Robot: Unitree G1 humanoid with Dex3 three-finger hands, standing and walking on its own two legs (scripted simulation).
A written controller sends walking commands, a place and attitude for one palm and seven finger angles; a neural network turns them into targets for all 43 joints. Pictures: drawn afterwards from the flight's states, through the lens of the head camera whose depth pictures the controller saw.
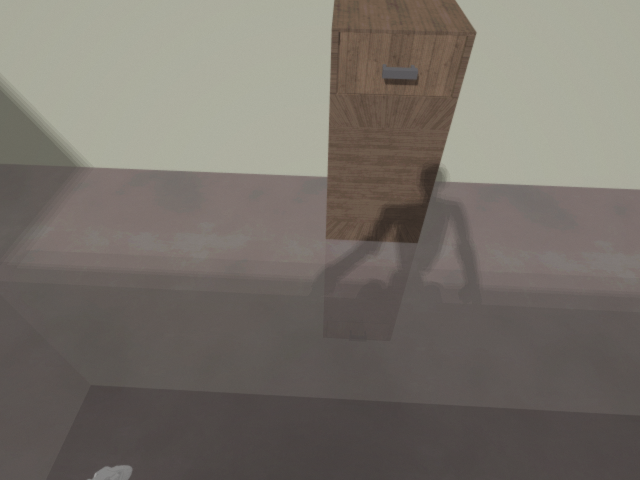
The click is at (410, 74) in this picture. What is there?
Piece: drawer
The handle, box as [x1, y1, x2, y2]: [382, 64, 417, 79]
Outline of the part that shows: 383,64 382,77 416,79 417,69 413,65 411,65 410,68 387,67 385,64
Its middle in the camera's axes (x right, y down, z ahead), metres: +0.23 -0.50 +1.15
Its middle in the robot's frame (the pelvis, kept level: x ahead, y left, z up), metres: +1.21 -0.17 +0.00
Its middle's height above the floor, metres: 0.77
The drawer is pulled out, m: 0.00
